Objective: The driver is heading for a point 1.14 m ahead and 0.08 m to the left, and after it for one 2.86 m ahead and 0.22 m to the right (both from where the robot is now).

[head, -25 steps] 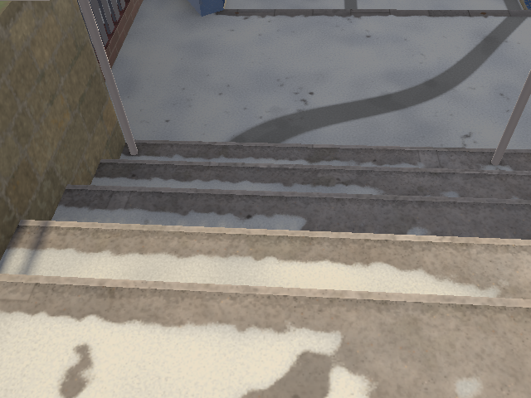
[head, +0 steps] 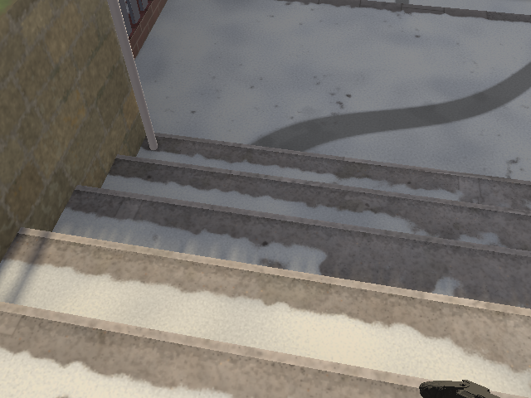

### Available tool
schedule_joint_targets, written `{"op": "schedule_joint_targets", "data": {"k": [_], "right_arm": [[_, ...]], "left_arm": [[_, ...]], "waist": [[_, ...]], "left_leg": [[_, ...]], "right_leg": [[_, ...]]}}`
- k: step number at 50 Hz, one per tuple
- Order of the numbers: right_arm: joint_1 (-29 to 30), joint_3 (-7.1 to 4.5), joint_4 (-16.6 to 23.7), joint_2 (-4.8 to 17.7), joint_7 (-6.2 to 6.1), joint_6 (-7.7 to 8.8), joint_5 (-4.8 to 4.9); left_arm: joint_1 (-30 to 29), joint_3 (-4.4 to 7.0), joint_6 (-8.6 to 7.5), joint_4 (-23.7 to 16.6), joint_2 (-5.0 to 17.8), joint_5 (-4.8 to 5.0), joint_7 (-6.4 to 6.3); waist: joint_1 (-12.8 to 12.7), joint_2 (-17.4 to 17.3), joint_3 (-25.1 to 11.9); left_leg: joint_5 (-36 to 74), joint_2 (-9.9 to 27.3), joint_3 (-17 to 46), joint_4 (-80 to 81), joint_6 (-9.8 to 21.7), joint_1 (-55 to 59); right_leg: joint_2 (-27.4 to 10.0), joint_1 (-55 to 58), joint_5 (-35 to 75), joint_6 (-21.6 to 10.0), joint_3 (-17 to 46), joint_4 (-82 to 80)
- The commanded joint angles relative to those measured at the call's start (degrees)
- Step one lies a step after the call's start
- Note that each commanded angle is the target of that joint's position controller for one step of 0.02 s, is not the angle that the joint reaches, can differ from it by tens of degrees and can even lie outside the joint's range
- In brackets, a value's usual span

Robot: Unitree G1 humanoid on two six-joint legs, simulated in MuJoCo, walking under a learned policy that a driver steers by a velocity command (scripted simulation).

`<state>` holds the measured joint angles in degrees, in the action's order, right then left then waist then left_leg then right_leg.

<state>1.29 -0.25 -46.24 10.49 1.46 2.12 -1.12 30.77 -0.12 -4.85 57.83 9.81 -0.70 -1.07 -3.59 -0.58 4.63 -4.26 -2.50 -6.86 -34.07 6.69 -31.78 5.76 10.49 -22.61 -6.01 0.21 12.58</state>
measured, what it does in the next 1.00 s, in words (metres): walks ahead: left foot, then right foot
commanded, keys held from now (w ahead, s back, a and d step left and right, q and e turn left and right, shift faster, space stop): w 1.00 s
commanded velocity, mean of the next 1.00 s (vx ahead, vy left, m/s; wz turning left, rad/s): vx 0.50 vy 0.00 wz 0.00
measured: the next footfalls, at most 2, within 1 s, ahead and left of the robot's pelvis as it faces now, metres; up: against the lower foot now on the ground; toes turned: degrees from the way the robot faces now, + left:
left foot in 0.04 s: +0.19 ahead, +0.06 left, +0.00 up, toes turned +3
right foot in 0.56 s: +0.41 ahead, -0.09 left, +0.00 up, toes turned -3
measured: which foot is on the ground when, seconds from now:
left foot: up 0.00-0.02, down 0.04-0.58, up 0.60-1.00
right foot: down 0.00-0.04, up 0.06-0.54, down 0.56-1.00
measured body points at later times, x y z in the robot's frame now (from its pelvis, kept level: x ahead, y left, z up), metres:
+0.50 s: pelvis +0.26 -0.01 +0.01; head +0.28 -0.01 +0.46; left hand +0.44 +0.21 -0.10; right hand +0.17 -0.24 -0.13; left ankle +0.15 +0.05 -0.72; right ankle +0.39 -0.11 -0.69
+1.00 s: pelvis +0.47 -0.03 +0.00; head +0.46 -0.04 +0.45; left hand +0.37 +0.22 -0.13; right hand +0.59 -0.29 -0.13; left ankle +0.65 +0.14 -0.67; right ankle +0.37 -0.09 -0.72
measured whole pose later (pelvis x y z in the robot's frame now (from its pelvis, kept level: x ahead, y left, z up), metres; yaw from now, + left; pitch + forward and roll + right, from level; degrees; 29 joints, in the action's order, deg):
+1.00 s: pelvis +0.47 -0.03 +0.00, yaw +0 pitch -1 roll +0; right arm -8.6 -4.6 -54.1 14.2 1.2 -1.4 -2.1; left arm 32.9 1.3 -5.8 58.4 12.3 -0.6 -1.4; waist -2.4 -1.8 -0.2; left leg 11.7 3.7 4.6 -46.6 2.4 -38.3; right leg 4.8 -0.7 -23.2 -5.6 -3.7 25.1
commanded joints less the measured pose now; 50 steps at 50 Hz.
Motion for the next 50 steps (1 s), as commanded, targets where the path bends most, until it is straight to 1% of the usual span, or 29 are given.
{"op": "schedule_joint_targets", "data": {"k": [1, 2, 3, 4, 5, 7, 9, 11, 17, 22, 23, 24, 25, 27, 28, 29, 30, 31, 33, 34, 37, 40, 41, 43, 44, 45, 47, 48, 50], "right_arm": [[-20.73, -3.19, -4.22, 8.54, -1.58, 1.02, 0.18], [-29.34, -4.35, -6.04, 11.92, -2.41, 1.19, -1.05], [-30.20, -5.07, -6.12, 15.81, -2.19, 1.22, -2.20], [-27.79, -4.92, -6.49, 12.86, -1.35, 0.70, 0.61], [-21.09, -4.28, -5.39, 10.17, -1.30, 0.65, 1.19], [-17.28, -3.12, -5.48, 5.63, -1.06, 1.73, 0.46], [-19.21, -2.46, -7.22, 4.26, -1.43, 2.83, 0.29], [-22.37, -2.61, -8.69, 5.69, -1.44, 3.71, 0.57], [-28.87, -1.83, -10.00, 6.80, -1.88, 3.40, 1.55], [-32.24, -1.45, -11.18, 7.50, -2.16, 2.27, 0.54], [-31.44, -1.92, -10.85, 9.19, -2.22, 2.50, -0.73], [-28.91, -1.58, -9.73, 8.51, -2.25, 2.53, 0.08], [-29.81, -1.69, -10.70, 9.08, -2.66, 2.34, 0.30], [-29.10, -1.65, -11.52, 8.87, -3.66, 1.44, -0.04], [-27.24, -1.74, -10.71, 8.79, -3.82, 1.01, 0.43], [-30.91, -0.95, -8.92, 4.97, -3.89, 1.15, 0.47], [-37.35, -1.57, -10.18, 4.21, -2.87, 1.14, 1.01], [-32.06, -2.95, -10.28, 9.72, -2.84, 1.03, 0.07], [-25.22, -3.87, -8.96, 9.41, -2.14, 0.90, 1.20], [-24.57, -3.85, -8.88, 8.09, -2.04, -0.07, 0.92], [-23.44, -4.41, -9.24, 6.95, -1.26, -2.70, 0.16], [-18.47, -4.15, -7.68, 5.66, -0.70, -3.73, -0.66], [-18.91, -4.36, -8.34, 5.80, -0.50, -4.01, -0.61], [-16.42, -4.71, -7.73, 6.59, -0.46, -4.40, -0.60], [-13.07, -4.90, -6.66, 6.79, -0.38, -4.02, -0.86], [-9.79, -5.20, -5.22, 7.80, -0.36, -3.31, -0.58], [-6.05, -5.30, -4.63, 8.31, -0.56, -2.79, -0.91], [-4.53, -5.01, -3.82, 7.93, -0.40, -2.36, -1.20], [-3.09, -4.90, -3.16, 7.74, -0.17, -2.61, -1.25]], "left_arm": [[-2.93, 2.28, 0.00, -2.25, 11.25, -0.15, -0.67], [-3.52, 1.90, -0.10, -3.43, 9.91, 0.33, -0.19], [3.75, 0.78, 0.05, -4.15, 2.45, 0.66, 0.46], [2.30, 2.16, 0.41, -3.48, 8.02, -0.05, 0.35], [-3.58, 2.74, 0.11, -5.74, 9.91, -0.29, 0.51], [-7.58, 3.09, 0.36, -6.51, 9.13, -0.49, 0.98], [-5.24, 2.51, 2.06, -5.81, 5.71, -1.05, 1.80], [-7.93, 2.45, 3.10, -7.03, 4.92, -1.28, 2.17], [-23.88, 2.05, 3.37, -11.96, 5.45, -0.85, 2.37], [-29.72, 1.22, 3.99, -13.55, 5.06, -0.29, 2.10], [-22.64, 2.32, 3.86, -10.27, 7.28, -0.89, 1.93], [-23.92, 2.08, 3.64, -11.10, 7.05, -0.49, 1.56], [-26.04, 1.79, 3.69, -12.53, 6.18, -0.66, 1.33], [-15.67, 2.67, 3.04, -9.39, 7.25, -0.74, 0.83], [-6.12, 3.58, 1.99, -6.96, 9.46, -1.18, 0.48], [0.44, 4.56, 1.25, -6.46, 14.71, -1.87, 0.34], [0.11, 4.83, 1.89, -5.80, 15.46, 0.27, 1.09], [-4.31, 4.60, 2.16, -6.37, 12.37, 1.35, 1.77], [-11.32, 3.41, 1.40, -7.70, 8.60, 0.20, 2.44], [-11.17, 3.14, 0.79, -7.46, 8.14, 0.12, 2.07], [-7.43, 2.75, -0.54, -5.77, 8.21, 0.19, 1.48], [-2.09, 3.03, 0.28, -3.85, 9.59, 0.23, 0.74], [-0.64, 3.20, -0.04, -3.56, 10.54, -0.84, 0.72], [1.11, 2.68, -0.10, -3.22, 9.62, -0.28, 0.65], [2.72, 2.47, -0.61, -1.58, 8.33, 0.47, 0.26], [2.27, 2.82, -1.15, -2.10, 10.25, 0.66, 0.13], [4.53, 3.01, -1.44, -1.48, 10.64, 0.07, -0.45], [3.18, 2.80, -1.65, -1.37, 9.85, 0.62, -0.90], [2.87, 2.54, -2.10, -1.34, 9.20, 0.03, -0.86]], "waist": [[12.75, 5.25, -8.76], [15.70, 1.14, -14.19], [9.14, -10.36, -18.88], [10.15, -3.66, -17.69], [7.55, -2.30, -7.44], [4.18, 1.74, -0.34], [1.37, 0.39, -0.92], [0.94, -0.66, -0.13], [4.43, -1.34, 1.58], [6.35, -4.60, 0.20], [4.37, -6.41, -3.16], [3.88, -3.49, -2.33], [4.03, -4.82, -0.16], [0.05, -5.07, -2.43], [-4.39, -2.39, -6.43], [-3.06, 7.95, -14.83], [-0.41, 15.83, -17.49], [-0.45, 6.80, -8.13], [2.97, 1.86, 0.07], [4.24, 2.52, 1.14], [5.73, 2.37, 0.56], [4.60, 2.70, -0.13], [4.17, 3.66, -1.79], [3.84, 3.63, -0.88], [3.67, 3.97, 0.82], [3.16, 4.22, 1.08], [1.28, 5.11, 1.63], [2.35, 4.37, 2.70], [1.62, 3.94, 3.70]], "left_leg": [[-0.89, -2.16, 1.50, 5.63, 3.59, 25.61], [-7.49, 7.38, 11.86, 7.41, 6.63, 38.49], [-4.04, 24.47, 38.36, 7.76, 14.09, 51.82], [-15.95, 24.34, 47.12, 15.91, 17.12, 48.82], [-21.06, 22.55, 38.79, 20.31, 14.96, 39.22], [-11.51, 17.91, 28.89, 24.13, 11.00, 25.55], [-5.80, 14.69, 22.38, 25.52, 8.47, 19.34], [-1.33, 13.45, 18.82, 26.56, 8.09, 18.00], [20.10, 10.29, 11.44, 24.83, 2.87, 22.00], [27.51, 9.87, 8.43, 20.91, 1.12, 26.72], [34.83, 12.32, 7.94, 16.25, 2.01, 28.38], [36.10, 10.08, 5.82, 14.68, 2.24, 26.44], [37.67, 11.21, 7.62, 13.93, 2.58, 27.51], [41.34, 12.29, 8.80, 3.45, 2.84, 32.51], [33.63, 10.80, 7.41, -9.81, 1.60, 27.52], [-1.02, 5.53, 4.11, -29.58, 0.30, 16.62], [-28.52, -3.76, 7.09, -42.42, -1.37, -1.33], [-24.32, 0.23, 11.35, -44.31, -1.20, -7.51], [-16.94, 4.00, 12.52, -38.17, -1.46, -3.19], [-15.48, 5.07, 13.02, -34.54, -2.15, -0.56], [-10.75, 4.84, 12.49, -28.56, -3.56, 0.32], [-4.47, 5.48, 9.87, -24.31, -4.72, -4.55], [0.54, 5.45, 9.45, -27.17, -4.12, -5.54], [4.44, 5.87, 9.70, -26.85, -3.83, -8.94], [7.65, 6.95, 12.81, -24.29, -3.88, -13.79], [10.24, 6.10, 12.31, -19.04, -3.61, -15.45], [13.23, 5.42, 12.30, -16.87, -3.76, -17.96], [17.51, 6.25, 12.21, -11.13, -4.38, -16.08], [22.60, 5.88, 8.97, -7.49, -4.65, -11.46]], "right_leg": [[-15.22, -8.19, 71.21, -0.14, 2.10, 26.31], [-12.23, -18.32, 51.90, -0.27, 0.47, 42.96], [-1.66, -38.05, -6.42, 1.32, -1.04, 64.53], [-1.21, -46.69, -5.99, 0.32, 4.42, 70.50], [-4.86, -49.86, 0.14, -0.07, 4.47, 67.77], [-8.05, -45.07, 4.63, 0.21, 4.19, 60.95], [-9.62, -39.27, 5.41, 1.70, 3.62, 55.98], [-10.57, -40.90, 7.95, 2.80, 2.06, 52.13], [-11.06, -45.42, 24.96, 3.83, -2.23, 33.79], [-6.63, -39.26, 22.91, 3.61, -4.93, 28.72], [-6.36, -35.64, 29.02, 1.86, -4.45, 38.02], [-4.64, -33.57, 20.10, 1.73, -6.21, 32.19], [-3.98, -31.74, 10.50, 1.40, -5.06, 25.71], [-2.49, -24.95, 6.79, -0.59, -4.33, 18.34], [-6.42, -14.46, 13.80, -2.89, 0.62, 12.61], [-22.06, -1.14, 21.86, -6.47, 17.91, 12.83], [-28.69, 5.99, 19.39, -15.84, 38.21, 7.41], [-26.89, -1.44, 12.70, -15.53, 32.27, 4.38], [-22.71, -15.74, 16.86, -11.86, 20.92, 0.14], [-20.77, -19.45, 18.88, -9.86, 17.14, -0.98], [-17.30, -19.49, 26.44, -7.82, 11.66, -2.31], [-16.56, -16.90, 36.30, -6.96, 7.47, -0.64], [-16.51, -15.98, 34.12, -7.17, 7.39, 1.72], [-16.45, -16.29, 31.15, -6.64, 8.39, 2.38], [-16.64, -12.68, 28.20, -5.90, 9.31, 3.77], [-15.36, -11.97, 21.92, -4.96, 8.96, 3.37], [-15.76, -9.45, 21.02, -5.23, 10.23, 5.50], [-15.24, -12.10, 19.52, -5.03, 8.63, 6.28], [-14.55, -17.21, 14.92, -5.96, 8.29, 9.32]]}}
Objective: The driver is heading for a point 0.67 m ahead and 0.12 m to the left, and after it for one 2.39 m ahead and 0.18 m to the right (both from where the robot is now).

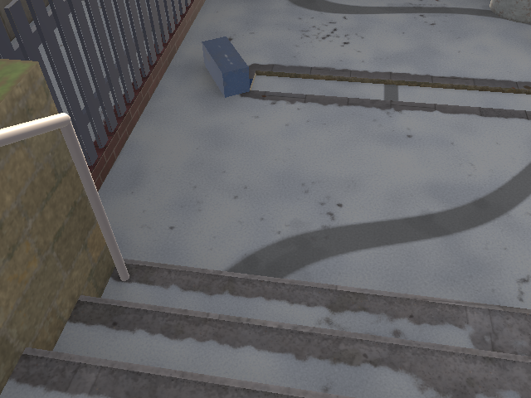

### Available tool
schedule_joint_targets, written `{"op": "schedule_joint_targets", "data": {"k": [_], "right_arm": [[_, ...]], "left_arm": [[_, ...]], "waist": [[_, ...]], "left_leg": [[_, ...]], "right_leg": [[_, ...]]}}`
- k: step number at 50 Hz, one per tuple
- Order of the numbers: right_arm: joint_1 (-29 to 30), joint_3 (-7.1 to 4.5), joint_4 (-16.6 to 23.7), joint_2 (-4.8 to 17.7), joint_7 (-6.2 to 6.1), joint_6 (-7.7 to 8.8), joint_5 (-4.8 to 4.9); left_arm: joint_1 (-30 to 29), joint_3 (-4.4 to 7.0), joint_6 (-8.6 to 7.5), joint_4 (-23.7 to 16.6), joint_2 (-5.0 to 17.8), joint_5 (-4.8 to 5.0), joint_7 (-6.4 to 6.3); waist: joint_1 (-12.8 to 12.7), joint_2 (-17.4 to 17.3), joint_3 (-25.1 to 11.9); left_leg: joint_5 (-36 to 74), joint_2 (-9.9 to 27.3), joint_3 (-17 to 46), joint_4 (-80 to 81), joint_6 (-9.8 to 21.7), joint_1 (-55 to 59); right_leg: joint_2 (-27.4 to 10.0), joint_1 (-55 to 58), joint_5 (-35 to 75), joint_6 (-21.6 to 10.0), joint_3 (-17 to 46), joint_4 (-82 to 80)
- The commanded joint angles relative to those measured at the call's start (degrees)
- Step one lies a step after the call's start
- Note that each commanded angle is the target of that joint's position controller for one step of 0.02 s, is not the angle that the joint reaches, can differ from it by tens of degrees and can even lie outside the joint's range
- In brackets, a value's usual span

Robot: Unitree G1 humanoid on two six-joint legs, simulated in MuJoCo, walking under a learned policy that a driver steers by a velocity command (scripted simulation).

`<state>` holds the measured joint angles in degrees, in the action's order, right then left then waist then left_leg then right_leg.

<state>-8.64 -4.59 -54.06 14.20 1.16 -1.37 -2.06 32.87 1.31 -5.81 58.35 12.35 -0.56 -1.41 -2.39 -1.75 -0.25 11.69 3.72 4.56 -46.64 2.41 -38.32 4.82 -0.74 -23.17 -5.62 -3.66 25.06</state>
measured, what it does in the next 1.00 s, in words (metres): goes down: left foot 0.17 m lower, then right foot 0.18 m lower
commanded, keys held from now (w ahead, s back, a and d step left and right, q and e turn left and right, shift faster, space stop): w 0.82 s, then w+q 0.04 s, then q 0.14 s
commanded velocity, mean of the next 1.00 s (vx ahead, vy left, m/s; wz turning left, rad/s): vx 0.48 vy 0.00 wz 0.03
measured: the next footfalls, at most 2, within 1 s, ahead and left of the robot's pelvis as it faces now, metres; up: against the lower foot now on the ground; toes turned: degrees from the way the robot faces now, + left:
left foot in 0.24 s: +0.28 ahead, +0.13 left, -0.17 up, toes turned +3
right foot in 0.86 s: +0.60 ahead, -0.10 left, -0.35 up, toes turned -3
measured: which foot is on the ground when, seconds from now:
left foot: up 0.00-0.22, down 0.24-0.86, up 0.88-1.00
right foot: down 0.00-0.24, up 0.26-0.84, down 0.86-1.00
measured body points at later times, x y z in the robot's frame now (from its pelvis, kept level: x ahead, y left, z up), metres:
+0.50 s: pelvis +0.26 +0.06 -0.18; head +0.26 +0.07 +0.27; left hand +0.32 +0.32 -0.33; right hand +0.18 -0.18 -0.33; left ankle +0.24 +0.13 -0.90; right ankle +0.35 -0.09 -0.83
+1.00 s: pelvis +0.52 -0.01 -0.35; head +0.53 -0.04 +0.10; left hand +0.58 +0.23 -0.48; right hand +0.49 -0.26 -0.51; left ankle +0.43 +0.11 -0.82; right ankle +0.56 -0.10 -1.08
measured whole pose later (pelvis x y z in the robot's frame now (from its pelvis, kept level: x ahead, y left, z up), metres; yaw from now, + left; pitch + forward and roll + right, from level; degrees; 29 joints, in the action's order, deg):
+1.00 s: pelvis +0.52 -0.01 -0.35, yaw +3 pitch -1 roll +1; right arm -22.8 -2.5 -57.8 12.5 -3.9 -0.8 -0.6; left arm 14.0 1.9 -2.7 55.3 9.7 -1.3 0.9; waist 3.2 -2.2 1.9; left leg -34.7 -2.2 1.2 -111.3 4.2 -38.0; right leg -0.9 -18.3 -15.4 -3.9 -5.5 34.8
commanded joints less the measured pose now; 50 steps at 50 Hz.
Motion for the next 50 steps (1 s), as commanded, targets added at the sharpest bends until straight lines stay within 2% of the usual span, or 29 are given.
{"op": "schedule_joint_targets", "data": {"k": [1, 5, 7, 9, 10, 12, 13, 14, 15, 16, 17, 18, 20, 22, 25, 26, 28, 32, 37, 40, 41, 43, 44, 45, 46, 47, 48, 49, 50], "right_arm": [[6.37, -0.34, 4.52, 3.43, 0.51, 1.03, -0.68], [9.44, 0.55, 6.60, 2.16, 0.69, 1.81, -0.31], [11.39, 1.33, 7.95, 1.38, 0.33, 2.48, 1.01], [5.59, 1.18, 6.76, 1.34, -0.48, 2.81, 1.41], [-1.70, 0.80, 4.67, 1.97, -1.23, 3.08, 1.30], [-23.52, -0.72, -2.35, 4.96, -1.53, 3.52, -0.70], [-28.32, -1.38, -4.63, 9.33, -0.65, 3.60, -1.24], [-28.20, -0.45, -3.09, 9.19, 0.35, 3.86, -0.04], [-27.63, -0.73, -2.75, 8.89, 0.59, 3.24, 1.56], [-22.25, -1.25, -1.45, 10.28, -0.16, 3.29, 1.47], [-17.21, -0.40, -0.52, 6.67, -1.02, 3.36, 2.13], [-13.95, 1.20, -0.23, 3.59, -0.90, 4.91, 1.53], [-14.26, 1.80, -2.17, 2.91, -1.26, 6.52, 1.38], [-17.82, 0.84, -3.87, 6.25, -1.69, 6.26, 1.06], [-20.44, 1.08, -3.51, 5.11, -0.98, 5.55, 0.95], [-23.34, 1.53, -5.58, 2.26, -1.19, 6.11, 1.32], [-25.05, 1.70, -5.43, 2.75, -1.88, 6.49, 0.91], [-20.50, 2.35, -3.79, 2.78, -2.62, 6.88, 1.06], [-24.80, 2.22, -4.15, 3.12, -3.68, 4.78, -0.67], [-25.48, 2.12, -4.82, 3.69, -5.02, 3.06, -1.20], [-26.03, 1.96, -5.28, 3.88, -5.02, 2.82, -1.42], [-25.33, 1.45, -6.30, 5.07, -4.68, 3.22, 0.09], [-31.46, 1.21, -6.89, 0.75, -4.16, 3.73, 2.44], [-32.01, 1.41, -4.24, 2.63, -5.43, 4.11, 4.91], [-26.41, 1.77, -1.96, 3.19, -6.27, 3.99, 4.95], [-17.27, 2.14, 0.23, 2.36, -6.08, 2.87, 3.08], [-13.47, 1.60, 1.04, 3.61, -5.52, 1.60, 1.18], [-12.00, 1.26, 1.74, 2.77, -5.22, 0.09, 0.45], [-11.98, 0.55, 1.28, 2.80, -4.59, -0.41, 0.34]], "left_arm": [[-0.06, 0.83, -1.11, -1.86, 5.96, -0.07, -0.69], [0.64, 0.41, -0.54, -1.73, 5.36, -1.21, -0.75], [0.79, 0.60, 0.23, -1.30, 5.14, -1.92, -0.55], [1.53, 0.14, 2.07, 0.22, 4.04, -2.66, -1.93], [0.91, 0.12, 2.61, 0.17, 4.80, -3.15, -2.51], [-1.68, 0.91, 3.38, 0.47, 7.36, -1.41, -2.64], [3.07, 1.45, 3.08, 1.02, 4.52, 0.18, -1.93], [8.97, 1.15, 2.21, -0.80, 4.11, 3.40, -2.67], [5.10, 1.29, 2.22, -1.32, 6.30, 2.67, -3.07], [-1.44, 1.29, 2.81, -3.35, 6.74, 0.58, -2.80], [-7.45, 1.66, 4.10, -4.38, 8.16, -2.01, -2.02], [-10.22, 2.55, 4.71, -4.69, 9.12, -3.16, -1.15], [-12.05, 2.02, 6.24, -3.80, 4.59, -2.18, 0.39], [-9.74, 1.55, 7.17, -1.80, 1.97, -3.98, 1.88], [-12.44, 2.12, 7.58, -2.49, 3.41, -2.38, 2.07], [-20.76, 3.07, 6.70, -5.34, 4.75, -2.05, 2.43], [-25.64, 3.51, 5.50, -6.45, 5.16, -2.40, 2.71], [-27.78, 3.13, 4.86, -7.39, 3.44, -2.55, 3.98], [-37.55, 1.88, 4.37, -11.64, 2.06, -0.52, 4.03], [-32.92, 2.05, 4.05, -10.27, 3.00, 0.50, 3.04], [-27.82, 2.38, 3.87, -8.26, 3.82, 0.54, 2.38], [-3.95, 4.23, 3.54, -0.30, 7.78, -1.11, 2.13], [2.13, 4.24, 3.28, 1.13, 11.29, -2.07, 2.78], [3.27, 4.33, 3.42, 0.17, 12.70, -0.87, 3.66], [1.77, 4.66, 3.70, -0.88, 12.44, 0.78, 3.60], [-3.38, 4.15, 3.48, -2.15, 10.50, 0.40, 2.54], [-6.97, 2.58, 3.12, -3.66, 6.67, -0.09, 1.93], [-8.52, 2.19, 2.67, -4.10, 6.51, -1.03, 1.49], [-11.75, 1.21, 1.97, -4.51, 4.56, -1.82, 1.50]], "waist": [[0.33, 4.41, 8.52], [-2.62, 4.40, 9.17], [-5.12, 4.19, 9.64], [-4.32, 3.13, 8.68], [-1.46, 1.68, 6.18], [9.38, -2.52, -1.88], [7.81, -13.87, -6.97], [4.53, -10.63, -15.98], [6.92, -6.22, -15.99], [6.36, -6.77, -9.07], [5.00, -2.45, -4.77], [2.37, 0.69, 0.90], [-1.20, -0.03, 8.99], [-1.07, -3.20, 5.54], [-0.61, -2.19, 3.86], [1.89, -0.69, 6.71], [4.03, -0.41, 8.06], [3.46, 0.67, 5.30], [10.97, -3.17, 11.32], [11.13, -2.32, 11.18], [9.63, -0.60, 9.14], [-2.15, 6.87, -1.50], [-0.47, 16.59, -8.99], [-0.87, 14.96, -16.81], [-2.98, 13.74, -18.37], [-3.58, 11.85, -12.12], [-1.48, 5.31, -5.62], [0.39, 7.69, -1.33], [4.02, 2.56, 2.79]], "left_leg": [[11.29, -0.34, -2.78, 7.53, -0.24, -2.03], [15.16, -0.76, -4.89, 13.01, 0.71, 2.22], [14.00, -1.07, -6.70, 20.64, 0.40, 8.31], [15.04, 0.89, -5.16, 26.96, 1.26, 13.55], [15.34, 0.49, -6.04, 30.78, 1.99, 18.19], [17.42, 0.64, -8.66, 36.23, 4.04, 42.47], [37.82, 9.01, -2.08, 17.02, 6.55, 61.68], [54.67, 18.64, 8.64, 1.45, 9.98, 74.54], [41.89, 21.43, 11.80, 8.25, 12.93, 70.72], [4.01, 23.16, 16.48, 18.76, 18.32, 59.32], [-18.09, 21.40, 19.36, 26.80, 18.49, 45.11], [-17.34, 18.54, 16.87, 25.82, 16.28, 32.29], [-15.22, 10.80, 7.63, 28.62, 12.78, 12.03], [-12.74, 9.64, 8.66, 27.42, 14.05, 12.60], [-12.31, 10.34, 9.86, 24.93, 14.05, 16.05], [-27.28, 9.22, 12.39, 22.43, 13.49, 23.63], [-36.08, 9.15, 15.03, 21.40, 13.06, 28.10], [-39.86, 4.98, 8.37, 13.79, 10.88, 16.20], [-33.19, 4.15, 6.17, 4.67, 9.31, 19.95], [-21.25, 5.00, 6.07, -3.99, 8.50, 25.30], [-16.54, 4.15, 4.96, -11.81, 8.68, 26.19], [-22.91, -2.24, -1.14, -41.76, 7.70, 16.71], [-67.74, -10.88, -2.67, -69.94, 4.17, -3.75], [-67.72, -8.49, -1.40, -78.47, 3.84, -16.93], [-61.52, -6.38, -2.07, -78.29, 3.14, -24.19], [-52.26, -5.20, -3.66, -76.78, 2.24, -26.85], [-44.47, -3.38, -2.13, -68.69, 1.53, -21.18], [-43.40, -3.01, -2.69, -66.78, 1.08, -17.56], [-32.10, -1.92, 1.66, -52.90, 0.86, -14.63]], "right_leg": [[-12.84, -8.46, 15.29, -5.92, 10.94, 0.01], [-11.98, -10.10, 12.06, -5.70, 11.15, 9.64], [-10.51, -10.45, 15.01, -4.37, 8.84, 13.88], [-10.44, -7.12, 19.92, -4.20, 9.00, 24.31], [-10.00, -4.38, 26.21, -4.69, 8.96, 33.03], [-6.14, -13.27, 24.69, -4.00, 5.11, 64.96], [2.70, -33.86, -27.79, -1.17, 2.79, 91.64], [0.37, -47.12, -28.82, -0.58, 10.41, 94.89], [-2.11, -52.98, -22.62, 0.29, 9.39, 92.76], [-4.12, -58.81, -12.37, 0.70, 8.00, 87.54], [-6.11, -54.34, -8.91, 1.14, 6.94, 83.26], [-7.98, -48.79, 1.92, 1.64, 12.36, 66.67], [-9.00, -37.23, 12.11, 4.70, 11.22, 46.64], [-9.17, -33.63, 14.73, 5.67, 6.99, 43.08], [-10.35, -37.71, 22.29, 3.73, 6.60, 43.08], [-11.67, -49.13, 31.54, 2.93, 11.69, 37.20], [-10.70, -54.65, 35.39, 2.61, 13.98, 31.04], [-7.92, -36.93, 52.65, 3.17, 7.52, 20.51], [-7.89, -34.29, 44.69, 4.25, 4.57, 6.52], [-10.21, -27.02, 40.76, 2.59, 5.48, -4.30], [-10.02, -20.69, 38.80, 2.10, 4.68, -6.70], [-9.43, 6.74, 46.06, 2.24, 0.53, -10.50], [-20.39, 27.65, 81.51, -1.78, 9.38, 11.10], [-28.36, 37.23, 87.41, -4.08, 15.84, 19.82], [-32.47, 34.05, 67.90, -8.75, 19.55, 12.62], [-32.67, 21.55, 45.61, -11.93, 22.38, 3.18], [-30.82, 7.56, 39.42, -11.41, 19.59, -0.89], [-31.39, -2.78, 44.76, -11.94, 19.19, 0.17], [-27.10, -11.44, 43.39, -6.89, 12.81, 1.42]]}}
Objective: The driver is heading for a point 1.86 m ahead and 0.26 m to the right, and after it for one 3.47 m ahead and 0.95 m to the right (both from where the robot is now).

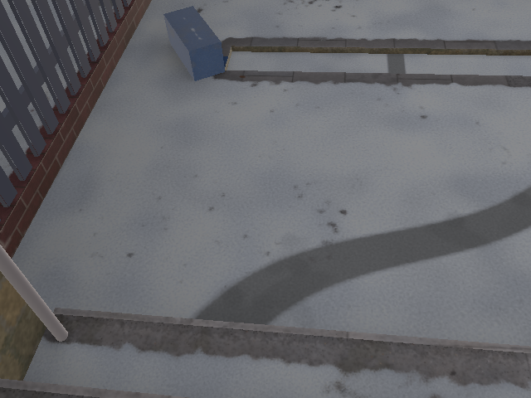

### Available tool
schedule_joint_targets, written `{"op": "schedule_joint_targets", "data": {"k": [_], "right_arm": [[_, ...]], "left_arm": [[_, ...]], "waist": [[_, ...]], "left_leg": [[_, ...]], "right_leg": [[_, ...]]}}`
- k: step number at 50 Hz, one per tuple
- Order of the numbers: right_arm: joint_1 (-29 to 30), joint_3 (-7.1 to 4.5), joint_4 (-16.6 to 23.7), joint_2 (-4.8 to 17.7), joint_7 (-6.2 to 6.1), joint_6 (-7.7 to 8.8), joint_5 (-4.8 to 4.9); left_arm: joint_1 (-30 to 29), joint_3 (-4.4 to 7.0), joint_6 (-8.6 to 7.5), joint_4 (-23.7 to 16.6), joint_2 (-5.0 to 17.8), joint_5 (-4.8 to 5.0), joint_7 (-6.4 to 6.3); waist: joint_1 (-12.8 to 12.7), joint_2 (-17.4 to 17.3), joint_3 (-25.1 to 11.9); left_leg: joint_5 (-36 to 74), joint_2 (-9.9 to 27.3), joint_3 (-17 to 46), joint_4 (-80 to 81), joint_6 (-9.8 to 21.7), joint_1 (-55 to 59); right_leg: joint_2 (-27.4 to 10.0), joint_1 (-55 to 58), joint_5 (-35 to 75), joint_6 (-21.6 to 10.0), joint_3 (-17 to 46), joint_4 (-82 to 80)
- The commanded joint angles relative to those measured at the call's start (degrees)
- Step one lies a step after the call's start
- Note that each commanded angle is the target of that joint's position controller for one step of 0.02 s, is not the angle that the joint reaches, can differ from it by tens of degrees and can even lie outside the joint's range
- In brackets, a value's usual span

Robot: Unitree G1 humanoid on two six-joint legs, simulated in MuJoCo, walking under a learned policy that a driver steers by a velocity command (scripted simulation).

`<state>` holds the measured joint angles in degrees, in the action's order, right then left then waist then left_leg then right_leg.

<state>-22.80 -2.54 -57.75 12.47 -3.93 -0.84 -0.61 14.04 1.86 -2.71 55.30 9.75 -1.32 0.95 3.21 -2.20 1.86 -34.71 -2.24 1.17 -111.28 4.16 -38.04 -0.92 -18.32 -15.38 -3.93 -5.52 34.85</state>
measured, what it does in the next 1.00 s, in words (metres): steps on the spot: left foot, then right foot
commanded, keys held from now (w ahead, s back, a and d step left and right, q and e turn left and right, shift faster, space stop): q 0.42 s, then e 0.58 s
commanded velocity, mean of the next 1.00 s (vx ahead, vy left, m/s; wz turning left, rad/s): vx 0.07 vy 0.00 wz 0.09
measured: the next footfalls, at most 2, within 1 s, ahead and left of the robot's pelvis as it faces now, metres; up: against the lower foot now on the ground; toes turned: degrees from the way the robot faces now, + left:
left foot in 0.30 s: +0.14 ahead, +0.12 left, +0.00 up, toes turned +12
right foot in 0.70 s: +0.08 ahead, -0.09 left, +0.00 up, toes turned +13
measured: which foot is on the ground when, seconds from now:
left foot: up 0.00-0.28, down 0.30-0.72, up 0.74-1.00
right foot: down 0.00-0.34, up 0.36-0.68, down 0.70-1.00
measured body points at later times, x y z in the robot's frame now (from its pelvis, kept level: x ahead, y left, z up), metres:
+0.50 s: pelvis +0.08 +0.02 -0.02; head +0.11 +0.05 +0.43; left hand +0.14 +0.31 -0.15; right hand +0.26 -0.20 -0.14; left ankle +0.10 +0.11 -0.73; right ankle +0.10 -0.11 -0.66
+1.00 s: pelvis +0.04 +0.00 +0.01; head +0.07 +0.00 +0.46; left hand +0.10 +0.29 -0.11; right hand +0.24 -0.24 -0.09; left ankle +0.03 +0.11 -0.70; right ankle +0.04 -0.10 -0.73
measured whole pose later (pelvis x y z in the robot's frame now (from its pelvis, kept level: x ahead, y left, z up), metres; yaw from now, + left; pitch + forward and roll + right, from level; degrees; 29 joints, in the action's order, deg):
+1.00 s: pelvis +0.04 +0.00 +0.01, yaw +3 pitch +1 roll +1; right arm -2.2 -2.3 -43.2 14.8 -0.9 -4.3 0.4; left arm 15.8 3.3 3.7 42.0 16.3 -0.6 1.9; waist -2.3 0.5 2.4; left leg -25.3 -3.4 1.3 -41.2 0.0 -19.7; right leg 5.2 -14.0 -14.4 -2.3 9.1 28.2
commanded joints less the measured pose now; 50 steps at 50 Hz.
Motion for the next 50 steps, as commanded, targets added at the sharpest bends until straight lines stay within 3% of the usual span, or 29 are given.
{"op": "schedule_joint_targets", "data": {"k": [1, 2, 3, 5, 6, 7, 11, 13, 15, 16, 17, 18, 19, 20, 21, 22, 24, 25, 28, 30, 33, 35, 36, 37, 39, 40, 44, 47, 50], "right_arm": [[1.70, -1.40, 4.38, 2.63, 0.92, -1.66, -1.52], [4.54, -1.13, 6.31, 1.21, 2.03, -1.57, -0.83], [4.28, -1.64, 6.27, 1.44, 2.84, -1.49, -1.24], [2.16, -0.87, 4.94, -1.13, 3.38, -1.85, -1.84], [-0.09, -1.17, 4.28, -0.37, 3.31, -2.51, -1.64], [0.36, -1.72, 4.16, 1.36, 3.29, -3.14, -1.62], [14.71, -2.01, 9.71, 2.66, 3.48, -3.93, -2.23], [19.25, -1.57, 12.52, 2.29, 4.02, -3.31, -1.25], [11.29, -1.54, 10.63, 2.52, 4.58, -2.08, -0.57], [4.76, -1.96, 8.70, 3.76, 4.68, -1.26, -0.57], [1.58, -3.13, 7.26, 9.18, 4.43, -0.10, -0.35], [5.15, -3.42, 8.61, 12.08, 4.32, -0.12, 2.17], [5.47, -3.93, 10.27, 14.74, 4.10, -0.08, 3.15], [10.16, -3.53, 11.48, 13.04, 3.61, -0.76, 1.77], [13.81, -2.43, 12.16, 9.59, 3.38, -1.26, 0.93], [16.51, -1.92, 13.28, 8.32, 3.20, -1.53, -0.35], [17.63, -0.71, 14.30, 5.83, 3.11, -0.65, -1.00], [16.58, -0.24, 13.67, 5.50, 3.20, -0.06, -0.71], [14.45, 0.85, 11.25, 4.96, 2.99, 0.81, -0.62], [14.97, 0.96, 10.34, 5.49, 3.00, -0.22, -0.82], [14.78, 0.23, 10.22, 7.65, 2.44, -1.89, -0.17], [14.63, -1.07, 10.10, 9.30, 2.01, -2.87, 0.62], [14.09, -1.72, 11.37, 8.81, 2.02, -2.92, 0.77], [18.67, -0.50, 14.04, 5.95, 2.19, -2.87, 1.17], [21.67, -0.73, 13.60, 6.30, 2.97, -2.71, 1.11], [23.28, -0.79, 14.73, 5.91, 3.10, -2.68, 1.43], [23.63, -0.19, 16.54, 4.37, 3.33, -2.86, 0.65], [23.30, -0.16, 18.35, 4.83, 2.95, -2.99, 0.88], [20.21, -0.42, 18.82, 5.55, 2.82, -2.53, 1.11]], "left_arm": [[6.25, 0.67, -1.65, -2.10, 7.62, -1.01, -0.90], [4.17, 0.18, -2.12, -2.73, 7.17, 0.09, -1.36], [3.71, -0.08, -2.29, -3.37, 7.70, 0.41, -1.79], [6.65, -0.43, -1.87, -2.38, 8.38, 0.28, -2.19], [6.50, 0.08, -1.53, -2.88, 9.97, 0.28, -2.26], [6.52, 0.47, -1.35, -3.97, 10.54, 0.02, -1.63], [10.04, 1.07, 0.88, -5.93, 11.05, -0.56, -1.96], [9.26, 1.45, 2.18, -6.67, 11.81, -0.55, -2.62], [5.68, 2.45, 2.86, -7.69, 14.66, -0.87, -2.93], [3.59, 2.97, 3.05, -8.22, 15.62, 0.04, -2.83], [4.12, 3.57, 3.12, -10.22, 14.96, 0.67, -2.50], [4.82, 1.93, 3.72, -13.24, 9.26, -0.23, -2.60], [2.72, 0.98, 4.12, -15.34, 8.76, -0.64, -2.95], [0.28, 1.43, 4.51, -15.61, 10.21, 0.33, -3.02], [1.42, 2.13, 4.80, -14.40, 11.26, 0.79, -3.17], [4.75, 1.93, 5.46, -12.74, 9.98, 0.32, -3.26], [7.84, 1.78, 6.58, -9.85, 9.53, -0.39, -2.91], [7.67, 1.63, 6.76, -9.44, 9.08, -0.16, -2.69], [5.71, 1.05, 7.32, -8.75, 7.62, 0.62, -2.09], [3.50, 0.46, 7.41, -10.01, 6.83, 0.98, -1.25], [1.24, 0.60, 7.27, -11.83, 7.53, 1.79, -0.79], [6.34, 0.71, 6.68, -10.15, 7.49, 1.62, -0.71], [8.37, 1.30, 5.76, -10.14, 11.06, 0.96, -0.61], [3.74, 1.85, 5.02, -11.93, 14.57, 1.27, -0.65], [1.67, 1.37, 4.10, -13.40, 12.55, 0.43, -0.59], [1.89, 1.48, 4.32, -13.48, 12.83, 0.47, -0.76], [3.77, 2.92, 5.11, -14.43, 13.74, 0.98, -0.22], [2.43, 3.25, 5.67, -16.28, 14.14, 0.48, 0.75], [-1.17, 3.55, 6.12, -18.67, 14.98, 0.88, 1.32]], "waist": [[-0.78, 6.26, 1.31], [1.19, 6.42, 3.53], [1.22, 8.48, 2.74], [1.58, 10.48, -2.98], [2.61, 12.19, -5.26], [2.41, 10.02, -6.70], [-2.65, 9.27, -0.60], [-3.80, 10.27, 2.41], [-0.37, 12.05, -1.96], [2.53, 10.63, -4.61], [2.57, -4.73, -6.10], [-2.53, -12.90, -6.23], [-0.14, -11.66, -10.75], [-2.00, -7.67, -7.29], [-4.38, -3.83, -2.67], [-6.18, -4.16, -4.90], [-6.40, -2.33, -8.48], [-6.25, -1.05, -9.10], [-4.76, -1.73, -8.16], [-4.33, -5.86, -5.63], [-2.80, -6.54, -4.60], [-3.93, -1.05, -4.55], [-2.16, 6.98, -5.44], [-3.17, 19.98, -0.68], [-3.44, 12.35, -1.74], [-2.83, 9.92, -0.67], [-4.57, 9.38, -3.20], [-5.00, 10.48, -4.23], [-3.96, 10.82, -5.49]], "left_leg": [[16.62, 2.94, 3.18, 13.43, -1.14, -12.43], [25.80, 3.29, 2.10, 29.61, -2.46, -6.48], [32.09, 2.45, 1.75, 39.29, -2.89, -1.95], [36.57, 2.14, -0.74, 43.72, -2.21, 4.29], [37.88, 2.50, -0.18, 38.87, -1.55, 4.32], [39.14, 2.09, -2.12, 37.91, -0.85, 3.55], [30.85, 2.66, -3.94, 40.02, 0.07, -1.41], [19.10, 4.19, -1.71, 51.35, -0.35, -0.84], [13.18, 1.19, -4.91, 60.32, 0.89, 14.88], [16.96, -0.77, -5.94, 66.77, 1.93, 23.27], [55.77, 5.28, 5.43, 74.89, 5.68, 33.08], [88.97, 15.09, 23.30, 75.20, 11.59, 36.31], [77.74, 20.25, 29.45, 82.35, 16.90, 33.79], [61.27, 18.57, 28.56, 85.16, 16.77, 26.39], [62.35, 16.04, 22.66, 82.10, 14.81, 21.82], [60.57, 14.15, 16.95, 80.48, 13.97, 18.34], [56.81, 13.78, 15.01, 81.36, 13.20, 14.37], [57.94, 13.95, 14.55, 81.84, 13.02, 13.93], [56.49, 14.80, 11.54, 82.67, 11.63, 15.93], [52.90, 11.86, 6.52, 84.08, 8.12, 19.64], [49.74, 13.56, 9.71, 85.55, 7.23, 25.53], [45.02, 11.68, 8.03, 80.26, 3.66, 25.41], [34.44, 5.98, 3.42, 72.20, 0.72, 19.06], [8.92, 0.35, -1.93, 72.88, -2.60, 11.14], [8.75, 0.87, 1.42, 62.03, -3.47, 12.81], [7.65, -0.10, -0.28, 63.22, -3.62, 10.17], [9.68, -1.39, -1.84, 62.85, -4.72, 9.10], [8.40, -1.87, -1.32, 65.91, -4.76, 12.32], [10.04, -1.83, 0.53, 76.39, -3.58, 17.43]], "right_leg": [[-19.90, 0.59, 35.63, -7.62, 12.70, -7.84], [-15.84, -7.76, 32.54, -5.48, 6.78, -11.39], [-14.95, -9.20, 33.74, -5.60, 5.23, -11.68], [-15.98, -4.82, 47.87, -5.85, 4.19, -8.08], [-17.41, -2.65, 51.24, -6.65, 5.46, -5.47], [-17.21, -0.51, 47.12, -6.51, 3.82, -3.51], [-18.07, 3.18, 39.49, -6.29, 3.35, 0.54], [-19.36, 5.04, 42.54, -5.53, 4.15, 1.46], [-17.54, 2.86, 52.62, -4.30, 0.23, 9.70], [-15.84, 0.19, 51.84, -3.52, -1.17, 19.29], [-7.93, -10.05, 18.00, 0.67, -3.03, 37.24], [0.22, -23.38, -18.78, 3.68, 0.90, 46.80], [-0.04, -24.13, -21.68, 4.82, 6.35, 45.45], [-0.75, -21.32, -19.14, 5.59, 7.79, 42.12], [-1.63, -19.40, -14.69, 5.88, 7.79, 39.98], [-1.08, -14.39, -8.94, 5.71, 6.03, 39.71], [-0.26, -6.14, -1.62, 4.64, 5.95, 40.86], [0.16, -4.14, -1.08, 4.00, 6.54, 39.99], [1.76, -0.93, -2.35, 2.93, 9.29, 34.59], [2.24, 0.73, -10.43, 3.15, 6.06, 19.35], [3.08, 2.10, -16.52, 2.69, 4.71, 2.80], [1.68, 8.60, -1.86, 0.98, 9.08, -11.21], [-6.77, 14.07, 21.50, -1.78, 20.99, -10.16], [-15.09, 8.43, 35.38, -7.06, 32.97, -13.50], [-14.42, 8.60, 34.29, -10.77, 30.66, -15.12], [-11.33, 10.18, 32.72, -9.11, 27.65, -14.11], [-7.23, 14.59, 37.55, -7.93, 24.44, -10.48], [-7.09, 11.87, 29.70, -8.09, 27.75, -11.86], [-7.16, 11.37, 22.35, -7.16, 32.71, -13.15]]}}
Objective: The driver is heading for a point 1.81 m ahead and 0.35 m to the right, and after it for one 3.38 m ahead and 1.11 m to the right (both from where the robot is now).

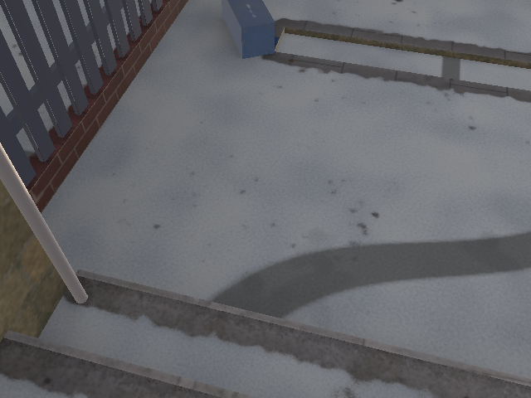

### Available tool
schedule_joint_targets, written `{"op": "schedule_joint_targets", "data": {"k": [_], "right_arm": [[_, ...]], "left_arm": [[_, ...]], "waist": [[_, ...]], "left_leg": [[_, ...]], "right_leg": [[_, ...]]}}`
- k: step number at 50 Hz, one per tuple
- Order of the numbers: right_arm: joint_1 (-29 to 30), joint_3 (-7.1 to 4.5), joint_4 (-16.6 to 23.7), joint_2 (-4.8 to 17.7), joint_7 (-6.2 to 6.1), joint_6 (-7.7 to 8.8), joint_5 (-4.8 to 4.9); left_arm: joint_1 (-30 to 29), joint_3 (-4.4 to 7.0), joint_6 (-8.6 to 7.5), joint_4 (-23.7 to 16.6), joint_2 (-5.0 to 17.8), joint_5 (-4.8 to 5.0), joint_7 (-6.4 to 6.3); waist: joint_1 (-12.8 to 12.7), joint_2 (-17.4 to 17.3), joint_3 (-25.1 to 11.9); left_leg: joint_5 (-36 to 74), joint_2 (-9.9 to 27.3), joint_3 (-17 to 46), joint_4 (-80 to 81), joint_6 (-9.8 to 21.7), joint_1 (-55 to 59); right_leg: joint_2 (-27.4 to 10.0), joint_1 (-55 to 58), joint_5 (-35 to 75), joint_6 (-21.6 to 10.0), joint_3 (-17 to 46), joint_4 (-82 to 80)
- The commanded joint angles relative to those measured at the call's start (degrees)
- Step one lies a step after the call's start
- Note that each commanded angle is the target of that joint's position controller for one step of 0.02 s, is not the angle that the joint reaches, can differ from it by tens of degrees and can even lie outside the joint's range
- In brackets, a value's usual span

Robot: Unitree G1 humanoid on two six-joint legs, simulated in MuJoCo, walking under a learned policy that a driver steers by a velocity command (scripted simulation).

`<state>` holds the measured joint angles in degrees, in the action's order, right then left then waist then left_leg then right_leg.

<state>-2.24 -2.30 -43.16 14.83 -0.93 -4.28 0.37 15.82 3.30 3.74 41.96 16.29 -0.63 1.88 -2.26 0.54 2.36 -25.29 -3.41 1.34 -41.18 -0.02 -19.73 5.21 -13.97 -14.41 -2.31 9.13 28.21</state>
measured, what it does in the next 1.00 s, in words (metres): walks ahead, turning right: left foot, then right foot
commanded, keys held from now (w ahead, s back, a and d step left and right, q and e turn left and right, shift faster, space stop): e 0.34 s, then w+e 0.12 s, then w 0.54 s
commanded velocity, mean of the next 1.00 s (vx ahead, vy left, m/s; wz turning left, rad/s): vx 0.22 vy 0.00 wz -0.38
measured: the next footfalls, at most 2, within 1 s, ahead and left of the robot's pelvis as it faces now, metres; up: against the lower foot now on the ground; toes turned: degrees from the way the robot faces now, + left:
left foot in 0.06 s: +0.03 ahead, +0.09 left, +0.00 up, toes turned -5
right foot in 0.52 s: -0.03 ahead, -0.08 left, +0.00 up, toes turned -19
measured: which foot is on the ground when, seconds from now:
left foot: up 0.00-0.04, down 0.06-0.52, up 0.54-1.00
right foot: down 0.00-0.06, up 0.08-0.50, down 0.52-1.00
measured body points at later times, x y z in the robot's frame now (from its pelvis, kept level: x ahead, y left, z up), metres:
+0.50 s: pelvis -0.03 +0.01 -0.01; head -0.03 +0.00 +0.44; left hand +0.21 +0.19 -0.10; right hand -0.05 -0.28 -0.13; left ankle -0.01 +0.09 -0.74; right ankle -0.06 -0.07 -0.72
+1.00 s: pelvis +0.14 -0.05 -0.07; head +0.13 -0.07 +0.38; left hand +0.18 +0.21 -0.19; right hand +0.17 -0.34 -0.19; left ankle +0.34 +0.01 -0.77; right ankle -0.07 -0.07 -0.74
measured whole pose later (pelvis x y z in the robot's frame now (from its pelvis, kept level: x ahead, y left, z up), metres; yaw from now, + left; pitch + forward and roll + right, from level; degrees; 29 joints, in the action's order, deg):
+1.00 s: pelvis +0.14 -0.05 -0.07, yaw -22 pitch +1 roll -1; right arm -10.5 -3.6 -47.6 16.2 3.5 1.3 -3.0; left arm 29.0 0.8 -4.0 53.4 13.8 -1.2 -2.0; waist -3.7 -3.5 -1.8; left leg 25.5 2.5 2.4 -32.5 1.5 -32.4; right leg 6.0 -4.2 -42.5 -4.4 1.3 46.3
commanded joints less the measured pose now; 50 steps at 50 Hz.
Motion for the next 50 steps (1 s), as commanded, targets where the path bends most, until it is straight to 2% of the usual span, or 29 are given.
{"op": "schedule_joint_targets", "data": {"k": [1, 2, 3, 4, 5, 6, 8, 11, 13, 16, 21, 23, 24, 25, 26, 27, 28, 29, 30, 31, 32, 33, 35, 37, 40, 42, 44, 46, 50], "right_arm": [[-2.83, -0.76, 3.61, 3.03, -0.24, 1.10, -0.05], [-6.53, -0.60, 2.74, 2.39, -0.44, 1.14, -0.59], [-9.25, -0.99, 2.38, 3.70, -0.75, 1.49, -1.04], [-11.64, -2.16, 2.54, 9.10, -0.80, 2.11, -1.71], [-11.67, -2.83, 2.74, 12.95, -0.38, 2.14, -1.36], [-11.60, -2.04, 3.21, 10.22, -0.29, 2.74, -1.09], [-6.64, -0.91, 4.83, 6.57, -0.52, 3.30, -1.24], [-6.55, -0.85, 5.82, 6.36, -0.99, 3.45, -1.49], [-9.41, -0.40, 6.01, 5.91, -1.10, 2.95, -1.84], [-12.84, -0.79, 5.35, 7.55, -0.95, 2.48, -2.13], [-13.76, -1.48, 6.26, 10.77, -0.44, 2.60, -2.88], [-14.06, -1.60, 6.42, 11.28, 0.07, 2.37, -2.65], [-15.71, -1.93, 5.47, 11.79, 0.12, 2.06, -1.91], [-15.05, -2.04, 5.20, 11.78, 0.13, 1.69, -1.19], [-15.35, -1.93, 4.65, 10.55, 0.17, 1.30, -1.07], [-12.94, -0.77, 5.83, 5.23, 0.89, 1.67, -1.79], [-3.90, -0.60, 11.35, 5.84, 1.31, 2.07, -2.22], [-0.81, -1.49, 11.31, 9.14, 1.46, 3.09, -2.20], [-5.17, -1.35, 9.86, 8.19, 1.95, 3.77, -1.79], [-8.81, -1.19, 7.43, 7.92, 2.19, 4.01, -2.35], [-12.15, -1.52, 4.84, 8.41, 2.66, 3.87, -3.38], [-15.33, -1.79, 2.58, 8.74, 3.02, 3.40, -3.32], [-17.88, -2.27, -0.47, 8.38, 3.49, 2.84, -2.61], [-14.06, -2.75, -0.27, 8.41, 3.97, 2.61, -2.00], [-9.77, -3.09, -0.99, 7.40, 4.20, 3.53, -3.29], [-4.45, -2.49, 0.14, 5.68, 4.47, 4.48, -3.80], [-3.72, -2.16, -0.44, 4.48, 4.77, 5.05, -4.35], [-1.69, -1.68, -0.17, 3.46, 4.77, 6.09, -4.37], [4.44, -0.31, 2.04, 1.24, 4.15, 7.58, -2.47]], "left_arm": [[-4.51, 2.22, -0.15, -6.11, 8.69, 0.53, 0.48], [-5.64, 2.29, 0.20, -6.62, 8.78, 1.13, 0.48], [-5.73, 1.97, 0.19, -7.29, 7.41, 1.61, 0.28], [-4.28, 1.23, 0.07, -8.83, 3.60, 2.44, 0.32], [-4.26, 1.69, 0.64, -9.46, 5.41, 0.91, -0.74], [-4.56, 2.53, 0.59, -8.73, 8.62, -0.85, -1.19], [-5.19, 2.48, 0.75, -7.87, 8.07, -1.14, -1.30], [-4.23, 2.21, 1.55, -6.85, 7.91, -0.80, -0.58], [-6.81, 1.75, 2.46, -7.44, 6.86, 0.15, -0.16], [-10.41, 0.30, 2.67, -8.39, 4.29, -0.75, 0.46], [-14.07, -0.51, 2.32, -10.26, 4.60, -0.08, 0.69], [-13.16, -0.24, 1.76, -9.99, 5.26, 1.14, 1.24], [-11.00, -0.35, 1.49, -8.59, 4.61, 1.00, 1.24], [-5.42, -0.60, 1.09, -6.13, 3.37, 0.93, 1.18], [2.42, -0.48, 0.32, -2.26, 2.77, 0.88, 1.02], [9.25, 0.16, -0.55, -0.17, 5.60, 0.69, 0.47], [14.10, 2.23, -0.73, -0.30, 14.17, 0.99, 0.16], [12.46, 1.13, -0.93, 0.58, 10.67, 0.16, -1.28], [8.36, 0.53, -1.33, 0.79, 9.45, -0.31, -2.19], [5.11, 0.30, -1.97, 0.81, 8.14, -0.31, -2.39], [2.59, 0.10, -2.93, -0.05, 7.19, 0.09, -2.21], [1.86, -0.09, -3.65, 0.02, 6.16, 0.46, -1.56], [3.41, 0.58, -4.95, 1.78, 7.13, -0.03, -1.23], [6.13, 0.54, -5.42, 3.25, 6.69, 0.27, -0.80], [13.16, 0.54, -7.18, 7.77, 5.96, 0.31, -1.75], [12.59, 0.14, -8.41, 8.73, 4.97, 0.47, -2.69], [11.76, -0.52, -8.72, 8.77, 4.33, 0.16, -3.20], [12.68, -1.00, -8.66, 8.82, 4.24, -0.03, -3.78], [16.92, -1.63, -7.76, 10.98, 3.31, -1.02, -4.74]], "waist": [[2.60, 7.40, -6.29], [4.09, 7.08, -6.16], [4.76, 3.99, -6.55], [4.39, -10.13, -7.72], [4.78, -16.27, -3.46], [3.74, -9.30, -2.36], [1.02, -4.37, -1.89], [0.45, -6.79, -4.75], [2.06, -8.42, -3.14], [4.01, -8.30, -2.95], [5.52, -9.89, -2.16], [5.17, -9.06, -1.83], [5.20, -7.35, -2.44], [2.41, -4.58, -2.25], [-0.41, -0.38, -2.62], [-3.70, 13.09, -2.27], [-7.61, 14.72, 2.58], [-6.27, 4.16, 6.71], [-1.87, 5.72, 5.75], [1.12, 5.54, 5.25], [2.97, 5.40, 4.04], [4.09, 5.36, 2.31], [4.94, 3.93, 0.63], [4.29, 1.54, 3.06], [2.10, 3.39, 3.62], [1.19, 3.42, 5.73], [0.26, 2.68, 2.67], [-0.93, 1.39, 3.06], [-6.74, 2.88, 6.93]], "left_leg": [[3.17, -0.46, 0.26, 10.92, 1.04, 2.86], [6.84, -0.55, -1.58, 14.73, 1.21, 8.94], [9.75, 2.95, 1.22, 19.16, 1.89, 17.02], [8.38, 15.95, 16.26, 25.25, 5.56, 25.50], [20.15, 24.06, 26.54, 25.88, 11.29, 20.57], [25.51, 25.47, 24.58, 24.68, 14.22, 17.10], [29.70, 20.60, 14.68, 24.10, 13.68, 11.09], [35.33, 16.63, 6.41, 21.81, 12.79, 9.97], [24.98, 15.54, 4.66, 22.29, 12.41, 10.53], [16.40, 16.83, 4.19, 22.93, 12.67, 8.30], [-9.14, 19.64, 4.66, 27.59, 11.78, 4.03], [-14.28, 20.40, 4.99, 27.60, 10.77, 5.33], [-15.95, 20.10, 4.49, 26.95, 10.05, 3.59], [-18.25, 18.73, 2.24, 23.83, 8.63, -1.22], [-19.26, 16.22, -1.61, 16.42, 6.80, -10.16], [-16.10, 9.53, -10.51, -6.96, 2.80, -24.49], [-13.48, 0.95, -6.65, -14.70, 0.87, -43.24], [-4.10, 4.95, 0.92, -16.65, 0.43, -43.45], [1.10, 5.35, 1.60, -16.00, -0.13, -38.98], [5.68, 6.13, 1.36, -15.97, -1.21, -34.99], [10.32, 6.32, 0.57, -18.15, -2.02, -30.29], [13.59, 6.26, 0.38, -19.62, -2.48, -25.54], [20.82, 6.08, -0.39, -25.24, -1.35, -20.59], [27.56, 6.42, 0.33, -21.29, -0.92, -23.24], [36.87, 6.68, 3.59, -14.41, -0.35, -29.68], [46.98, 6.17, 2.01, -3.37, 0.00, -23.60], [52.93, 5.42, 1.24, -0.88, 0.83, -19.45], [55.14, 4.90, 0.42, 2.44, 1.87, -17.97], [49.24, 5.12, -0.53, 16.68, 1.60, -15.69]], "right_leg": [[-12.79, 5.54, 18.78, -8.02, 18.90, -6.11], [-11.59, 0.75, 16.74, -6.73, 17.76, -4.82], [-9.39, -6.13, 7.55, -4.47, 16.47, -1.69], [-2.31, -16.77, -10.70, -1.13, 8.08, 10.77], [5.25, -25.22, -23.17, 0.05, -0.06, 22.51], [1.66, -25.29, -21.67, 0.89, 0.40, 31.63], [0.64, -22.85, -13.09, 2.08, -0.96, 40.53], [0.16, -21.60, -7.64, 4.11, -4.97, 46.97], [-1.22, -23.63, -6.41, 5.13, -6.39, 40.58], [-2.18, -19.82, -7.00, 4.97, -8.92, 34.72], [-2.99, -13.16, -13.15, 1.91, -12.50, 24.36], [-3.57, -10.06, -17.03, -0.16, -12.55, 13.21], [-2.02, -3.64, -15.42, -1.61, -14.72, 8.14], [-0.81, 5.68, -9.26, -3.47, -15.98, 0.21], [-0.64, 18.27, -10.41, -4.85, -13.19, -3.87], [-13.48, 28.31, -24.45, -6.89, 6.52, -10.93], [-26.74, 25.09, -36.80, -13.33, 32.98, -18.34], [-25.69, 21.75, -31.10, -12.86, 28.99, -19.42], [-23.35, 17.81, -28.05, -11.99, 24.47, -19.01], [-20.17, 15.14, -22.14, -10.68, 18.66, -18.78], [-17.35, 11.92, -15.83, -9.91, 13.98, -18.52], [-15.46, 8.33, -9.45, -9.02, 10.10, -18.41], [-13.86, 3.68, -3.23, -9.38, 5.46, -17.63], [-13.03, 3.03, -3.30, -9.43, 3.82, -16.56], [-13.86, 10.34, 2.50, -8.78, 3.96, -9.38], [-11.99, 3.24, 1.39, -8.18, 1.02, -6.79], [-11.03, 1.89, 0.43, -8.65, 1.70, -0.56], [-10.56, 0.65, 0.94, -9.14, 1.93, 6.20], [-9.19, 3.63, 8.54, -9.34, 2.82, 13.73]]}}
